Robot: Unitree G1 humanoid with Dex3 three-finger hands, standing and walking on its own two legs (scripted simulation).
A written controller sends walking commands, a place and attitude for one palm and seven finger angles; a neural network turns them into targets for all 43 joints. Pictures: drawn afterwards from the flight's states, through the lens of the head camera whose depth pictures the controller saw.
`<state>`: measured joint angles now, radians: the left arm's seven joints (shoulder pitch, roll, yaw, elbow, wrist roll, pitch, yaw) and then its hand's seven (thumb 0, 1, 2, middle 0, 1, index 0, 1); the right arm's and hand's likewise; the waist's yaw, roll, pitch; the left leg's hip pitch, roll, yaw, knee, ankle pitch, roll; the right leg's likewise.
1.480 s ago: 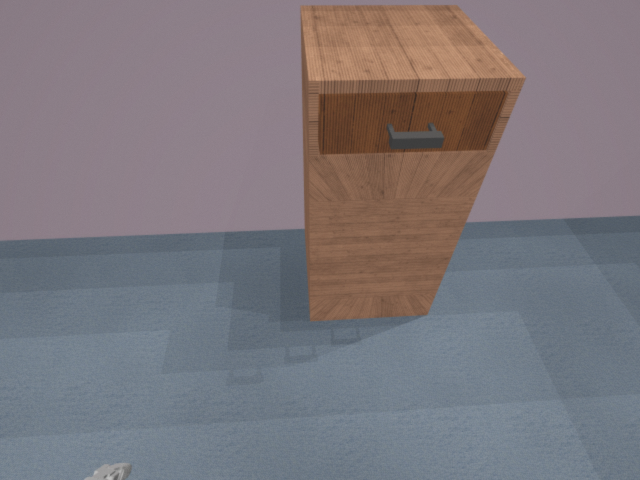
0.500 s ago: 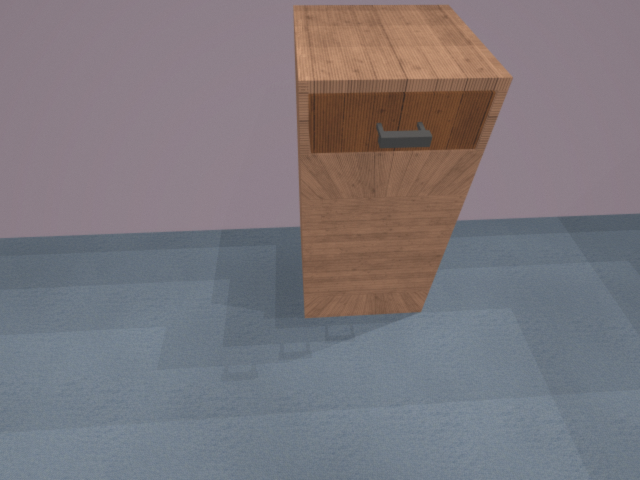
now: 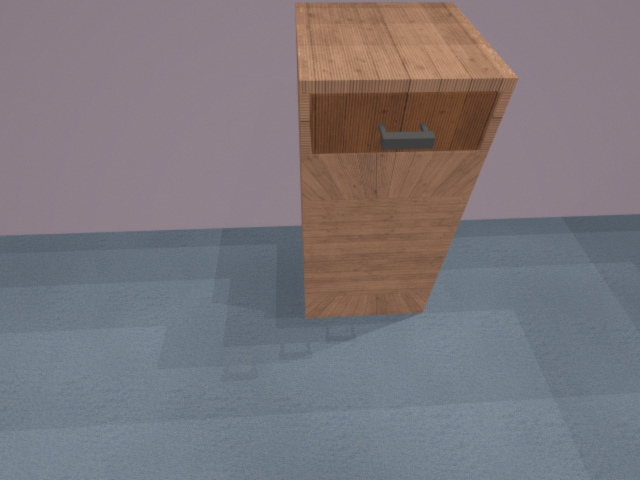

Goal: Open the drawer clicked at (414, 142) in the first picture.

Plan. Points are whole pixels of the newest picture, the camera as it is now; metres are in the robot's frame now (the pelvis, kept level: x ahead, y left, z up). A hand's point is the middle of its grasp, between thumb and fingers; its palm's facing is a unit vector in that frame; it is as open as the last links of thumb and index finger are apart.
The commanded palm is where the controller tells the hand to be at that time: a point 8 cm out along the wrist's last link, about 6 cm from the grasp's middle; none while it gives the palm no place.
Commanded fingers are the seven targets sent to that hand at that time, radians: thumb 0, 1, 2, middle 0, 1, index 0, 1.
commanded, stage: walk to a spot facing it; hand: left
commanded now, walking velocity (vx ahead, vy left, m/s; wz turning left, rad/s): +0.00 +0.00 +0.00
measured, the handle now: (404, 134) +0.77 -0.13 +0.02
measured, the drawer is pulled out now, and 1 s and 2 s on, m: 0.00 0.00 0.00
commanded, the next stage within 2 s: none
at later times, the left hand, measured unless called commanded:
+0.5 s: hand out of the picture +0.06 +0.16 -0.18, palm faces -0.15 -0.94 -0.30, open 7.4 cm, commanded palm none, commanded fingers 0.00 0.90 0.90 -0.20 -0.30 -0.20 -0.30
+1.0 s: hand out of the picture +0.10 +0.13 -0.16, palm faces -0.35 -0.90 -0.27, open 7.4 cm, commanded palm none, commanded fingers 0.00 0.90 0.90 -0.20 -0.30 -0.20 -0.30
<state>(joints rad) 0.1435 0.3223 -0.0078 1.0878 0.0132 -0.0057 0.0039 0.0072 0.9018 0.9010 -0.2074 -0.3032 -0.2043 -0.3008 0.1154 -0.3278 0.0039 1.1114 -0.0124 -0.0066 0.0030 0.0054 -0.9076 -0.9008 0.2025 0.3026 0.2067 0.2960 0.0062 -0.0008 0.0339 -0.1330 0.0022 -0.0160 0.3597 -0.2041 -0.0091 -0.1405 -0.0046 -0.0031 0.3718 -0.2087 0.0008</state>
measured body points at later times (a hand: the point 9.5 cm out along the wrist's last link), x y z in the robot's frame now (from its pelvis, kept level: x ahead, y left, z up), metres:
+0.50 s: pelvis -0.02 -0.04 -0.03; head +0.01 -0.08 +0.42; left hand +0.07 +0.21 -0.16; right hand +0.01 -0.30 -0.19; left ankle -0.01 +0.12 -0.72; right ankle -0.02 -0.11 -0.75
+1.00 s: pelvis -0.02 -0.04 +0.00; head +0.01 -0.07 +0.45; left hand +0.12 +0.18 -0.14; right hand -0.02 -0.33 -0.14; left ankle +0.04 +0.12 -0.69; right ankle -0.02 -0.11 -0.75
